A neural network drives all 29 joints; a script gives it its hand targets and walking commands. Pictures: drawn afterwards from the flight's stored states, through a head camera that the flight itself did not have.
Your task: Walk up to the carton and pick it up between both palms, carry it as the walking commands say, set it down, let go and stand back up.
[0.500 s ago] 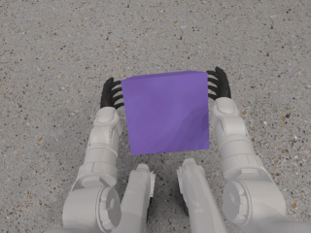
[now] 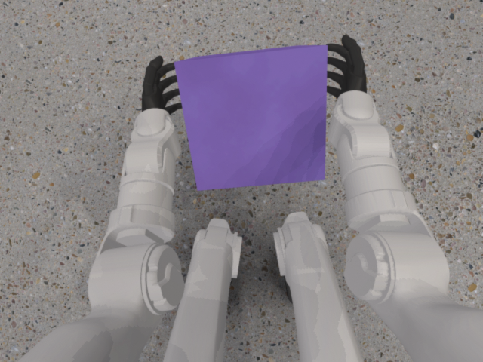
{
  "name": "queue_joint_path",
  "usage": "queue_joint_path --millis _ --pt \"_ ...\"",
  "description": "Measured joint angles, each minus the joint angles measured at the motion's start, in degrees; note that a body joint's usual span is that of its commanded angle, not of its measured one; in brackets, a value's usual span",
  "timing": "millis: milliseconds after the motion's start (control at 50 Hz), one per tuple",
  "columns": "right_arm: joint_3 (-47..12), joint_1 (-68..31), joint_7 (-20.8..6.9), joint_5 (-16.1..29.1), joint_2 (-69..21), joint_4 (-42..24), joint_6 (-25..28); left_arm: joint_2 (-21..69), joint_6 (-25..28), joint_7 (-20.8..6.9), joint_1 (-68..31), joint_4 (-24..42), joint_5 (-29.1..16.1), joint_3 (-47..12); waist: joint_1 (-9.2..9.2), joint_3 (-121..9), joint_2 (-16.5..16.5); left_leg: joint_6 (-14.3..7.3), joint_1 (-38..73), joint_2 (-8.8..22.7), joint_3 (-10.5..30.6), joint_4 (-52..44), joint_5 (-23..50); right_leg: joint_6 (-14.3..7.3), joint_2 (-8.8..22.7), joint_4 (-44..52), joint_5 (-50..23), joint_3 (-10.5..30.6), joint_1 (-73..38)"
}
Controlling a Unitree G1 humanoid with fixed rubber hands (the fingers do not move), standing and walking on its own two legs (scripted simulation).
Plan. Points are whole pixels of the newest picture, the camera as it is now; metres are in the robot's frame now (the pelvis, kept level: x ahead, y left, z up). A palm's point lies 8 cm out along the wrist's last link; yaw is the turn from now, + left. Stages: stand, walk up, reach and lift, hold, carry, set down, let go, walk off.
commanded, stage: set down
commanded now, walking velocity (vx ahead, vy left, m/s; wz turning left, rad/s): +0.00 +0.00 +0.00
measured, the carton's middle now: (253, 109) +0.51 -0.01 -0.19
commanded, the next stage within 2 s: none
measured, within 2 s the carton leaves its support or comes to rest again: neither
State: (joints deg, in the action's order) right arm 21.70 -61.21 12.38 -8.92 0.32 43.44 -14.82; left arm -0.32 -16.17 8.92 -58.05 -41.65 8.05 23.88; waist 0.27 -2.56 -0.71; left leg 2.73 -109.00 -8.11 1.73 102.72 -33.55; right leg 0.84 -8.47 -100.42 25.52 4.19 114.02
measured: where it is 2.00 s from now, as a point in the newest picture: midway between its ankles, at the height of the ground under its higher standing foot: (256, 288)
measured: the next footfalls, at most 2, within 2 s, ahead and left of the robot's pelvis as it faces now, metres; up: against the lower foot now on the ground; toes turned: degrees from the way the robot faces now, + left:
none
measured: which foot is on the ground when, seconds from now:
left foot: down 0.00-1.00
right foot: down 0.00-1.00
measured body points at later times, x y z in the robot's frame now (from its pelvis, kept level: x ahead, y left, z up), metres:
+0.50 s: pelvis -0.03 +0.00 -0.07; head +0.33 -0.01 +0.18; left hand +0.51 +0.15 -0.22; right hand +0.52 -0.14 -0.22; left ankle +0.09 +0.12 -0.46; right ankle +0.13 -0.10 -0.46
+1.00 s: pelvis -0.02 +0.01 -0.11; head +0.36 +0.02 +0.13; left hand +0.56 +0.16 -0.25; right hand +0.58 -0.14 -0.24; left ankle +0.09 +0.12 -0.46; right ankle +0.12 -0.10 -0.46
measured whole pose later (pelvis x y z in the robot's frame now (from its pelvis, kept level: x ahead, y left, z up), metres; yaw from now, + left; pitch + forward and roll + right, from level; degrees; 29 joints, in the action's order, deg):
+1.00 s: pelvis -0.02 +0.01 -0.11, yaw +1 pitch +30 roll +1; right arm 22.5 -88.3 9.1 -4.7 11.9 47.7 -14.3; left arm -9.7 -14.8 7.6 -85.8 -44.3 2.0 21.8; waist -0.3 29.4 -1.2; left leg 2.7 -119.6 -10.0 0.5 125.0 -36.0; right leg 2.0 -6.3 -121.6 28.7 1.2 123.3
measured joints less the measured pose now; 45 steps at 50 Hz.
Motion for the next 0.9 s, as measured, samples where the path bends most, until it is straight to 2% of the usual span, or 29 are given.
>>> queue_joint_path --millis 200,320,400,460,540,620,680,740,800,860,900 --pt "0.46 -5.64 -0.44 -1.15 1.14 -1.15 -0.39 -1.57 -0.32 0.6 -4.61 1.88 -2.16 -0.1 0.49 8.33 0.92 -0.25 -2.73 -0.53 -1.17 4.14 -0.22 0.91 -0.18 -4.34 0.32 0.7 2.71" --pt "-2.26 -14.03 0.76 2.51 4.71 -7.9 -1.12 -4.09 -1.01 7.41 -13.88 8.18 -6.52 -4.25 -0.39 31.48 0.73 0.12 4.75 -1.13 -0.91 7.74 -0.33 1.4 0.05 -7.64 0.34 0.0 -5.02" --pt "-3.58 -15.79 2.58 6.01 5.72 -8.71 -1.78 -5.59 -1.95 7.12 -16.17 8.61 -6.98 -4.94 -0.57 33.06 -0.29 0.56 -0.01 -0.82 -0.84 10.93 0.05 1.16 -0.52 -10.24 -0.54 -0.62 -0.14" --pt "-6.72 -15.47 4.38 9.78 7.33 -8.65 -3.47 -6.87 -4.36 8.18 -15.97 9.24 -8.62 -7.22 -0.32 32.98 -0.26 0.75 -2.0 -0.69 -0.9 13.23 -0.26 1.27 -0.76 -12.26 -0.66 -0.98 1.96" --pt "-8.27 -16.59 4.74 10.0 8.42 -5.07 -4.57 -7.92 -6.58 8.76 -16.97 7.38 -9.31 -8.17 -0.53 32.85 0.54 0.69 -1.95 -1.14 -1.35 14.89 -0.49 1.33 -0.26 -14.27 0.0 -0.9 1.81" --pt "-7.07 -20.84 4.46 8.4 9.32 0.67 -4.37 -8.69 -5.14 6.98 -21.69 0.07 -7.04 -6.3 -0.16 32.57 1.38 0.43 -1.66 -1.23 -1.78 15.4 -0.38 1.54 0.02 -14.99 0.15 -0.68 1.4" --pt "-4.07 -25.05 2.53 4.08 9.71 7.22 -3.25 -9.63 -3.78 2.76 -24.84 -5.7 -3.87 -3.53 -0.23 29.87 1.9 0.18 -4.54 -1.3 -1.96 15.67 0.13 1.55 0.39 -15.32 0.04 -0.67 4.01" --pt "-2.27 -26.27 0.47 1.1 10.44 9.1 -2.97 -10.16 -3.19 -0.51 -26.17 -7.86 -3.28 -2.43 -0.19 27.55 1.37 0.09 -7.64 -1.25 -2.17 16.01 0.24 1.7 0.45 -15.71 0.05 -0.57 7.06" --pt "-2.56 -27.9 -0.62 2.35 12.0 5.99 -1.84 -10.49 -2.04 -0.41 -27.79 -4.47 -4.53 -4.05 -0.21 33.36 1.13 -0.08 -5.87 -1.36 -2.03 16.81 -0.31 1.71 0.74 -16.35 0.74 -0.91 5.09" --pt "-0.78 -27.51 -3.87 3.39 11.53 4.04 0.69 -9.65 0.4 2.34 -26.79 -1.56 -6.46 -3.77 -0.67 32.7 1.52 -0.15 -8.92 -1.83 -1.72 18.15 -0.34 1.73 1.33 -17.44 1.12 -1.48 7.69" --pt "-0.26 -26.73 -4.43 4.61 11.73 3.33 1.38 -8.83 1.22 1.6 -26.79 -1.26 -7.02 -3.25 -0.64 32.54 1.5 -0.14 -9.76 -2.13 -1.47 19.47 -0.72 1.46 1.96 -18.65 1.75 -2.12 8.31"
